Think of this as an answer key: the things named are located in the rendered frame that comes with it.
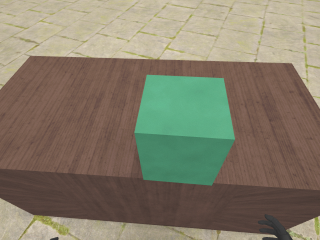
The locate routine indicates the pedestal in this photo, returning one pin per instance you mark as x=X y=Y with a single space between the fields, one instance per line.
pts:
x=68 y=146

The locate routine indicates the carton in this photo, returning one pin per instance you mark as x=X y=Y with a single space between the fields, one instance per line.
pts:
x=184 y=129

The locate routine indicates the right robot hand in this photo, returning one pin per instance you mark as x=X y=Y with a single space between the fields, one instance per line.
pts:
x=278 y=230

